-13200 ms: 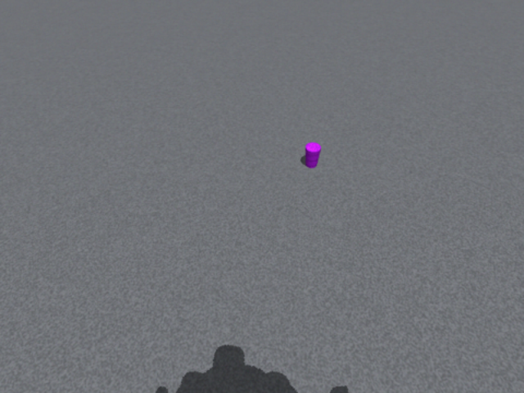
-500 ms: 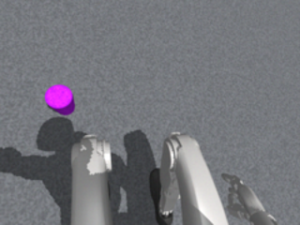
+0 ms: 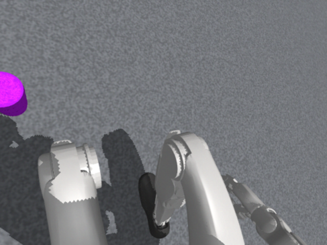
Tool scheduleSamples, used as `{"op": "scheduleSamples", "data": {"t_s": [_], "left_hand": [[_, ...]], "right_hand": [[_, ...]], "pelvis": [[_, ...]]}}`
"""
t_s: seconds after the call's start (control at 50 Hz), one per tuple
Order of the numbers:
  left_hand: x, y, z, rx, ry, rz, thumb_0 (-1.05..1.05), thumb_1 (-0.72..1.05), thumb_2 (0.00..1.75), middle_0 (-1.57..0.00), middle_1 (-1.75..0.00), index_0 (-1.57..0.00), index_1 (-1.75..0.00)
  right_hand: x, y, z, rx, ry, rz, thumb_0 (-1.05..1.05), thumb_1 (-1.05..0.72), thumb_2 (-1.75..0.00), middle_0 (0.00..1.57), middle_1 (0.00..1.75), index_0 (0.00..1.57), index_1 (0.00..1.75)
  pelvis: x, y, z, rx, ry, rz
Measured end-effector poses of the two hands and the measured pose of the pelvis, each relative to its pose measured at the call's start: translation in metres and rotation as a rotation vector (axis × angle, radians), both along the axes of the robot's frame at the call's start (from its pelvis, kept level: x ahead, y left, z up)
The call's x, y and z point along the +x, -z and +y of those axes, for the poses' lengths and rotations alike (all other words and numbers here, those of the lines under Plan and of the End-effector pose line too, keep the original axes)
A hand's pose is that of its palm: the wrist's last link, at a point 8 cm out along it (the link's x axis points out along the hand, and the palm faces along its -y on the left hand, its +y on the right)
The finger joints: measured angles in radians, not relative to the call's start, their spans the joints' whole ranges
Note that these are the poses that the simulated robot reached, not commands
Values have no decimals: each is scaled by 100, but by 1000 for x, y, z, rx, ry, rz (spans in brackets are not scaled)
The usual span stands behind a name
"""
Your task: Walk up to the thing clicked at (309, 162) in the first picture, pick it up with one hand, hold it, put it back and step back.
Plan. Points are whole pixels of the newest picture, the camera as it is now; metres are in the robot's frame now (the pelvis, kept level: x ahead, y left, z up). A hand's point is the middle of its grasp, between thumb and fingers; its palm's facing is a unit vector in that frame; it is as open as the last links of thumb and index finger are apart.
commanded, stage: close in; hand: left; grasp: from the side
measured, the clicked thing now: (7, 98) +0.45 +0.32 -0.25
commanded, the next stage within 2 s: rest palm in 0.66 s
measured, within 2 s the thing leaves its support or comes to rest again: leaves its support in 1.94 s
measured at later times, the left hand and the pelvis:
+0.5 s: hand out of the picture +0.40 +0.34 -0.19, palm faces +0.37 -0.93 +0.03, open 17.7 cm; pelvis -0.01 +0.01 -0.03, yaw -3 degrees
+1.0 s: hand (5, 109) +0.41 +0.31 -0.21, palm faces +0.38 -0.92 +0.02, open 17.0 cm; pelvis -0.01 +0.01 -0.03, yaw -4 degrees
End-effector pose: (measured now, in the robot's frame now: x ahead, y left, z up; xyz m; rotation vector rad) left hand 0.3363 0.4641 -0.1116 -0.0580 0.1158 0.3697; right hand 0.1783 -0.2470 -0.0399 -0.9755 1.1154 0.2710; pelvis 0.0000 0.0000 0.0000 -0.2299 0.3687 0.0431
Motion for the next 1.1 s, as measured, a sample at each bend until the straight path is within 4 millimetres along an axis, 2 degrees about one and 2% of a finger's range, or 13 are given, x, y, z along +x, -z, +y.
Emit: {"op": "scheduleSamples", "data": {"t_s": [0.12,0.24,0.38,0.64,0.9,1.02,1.1], "left_hand": [[7,40,-30,-9,25,12,-1,-61,6,-7,-9,-5,-10],[14,62,-56,-19,-8,-17,-1,-61,4,-7,-8,-6,-9],[21,68,-71,14,-23,-39,-1,-61,3,-7,-7,-6,-8],[22,82,-99,12,-17,-40,-1,-61,4,-5,-7,-6,-6],[31,94,-111,37,-12,-39,-1,-55,11,-6,-8,-6,-8],[36,99,-115,37,-23,-41,-1,-47,15,-9,-9,-8,-10],[40,100,-117,40,-26,-43,-1,-39,21,-16,-16,-15,-16]], "right_hand": [[-5,7,1,-44,-46,41,1,-92,-91,20,31,21,30],[-10,12,5,-66,-87,63,0,-93,-91,20,31,21,30],[-15,13,8,-78,-109,68,0,-94,-91,20,31,21,30],[-26,6,10,-111,-129,92,0,-94,-91,20,30,21,30],[-33,3,13,-143,-137,137,0,-92,-91,20,30,21,30],[-33,4,15,-152,-141,150,0,-91,-91,20,30,21,30],[-34,3,15,-160,-141,155,0,-91,-90,20,30,21,30]], "pelvis": [[-2,13,1,-13,14,-54],[-4,23,2,-26,26,-107],[-7,30,4,-40,34,-146],[-13,34,6,-58,43,-191],[-14,35,9,-77,52,-208],[-13,34,10,-85,55,-210],[-13,34,10,-89,58,-213]]}}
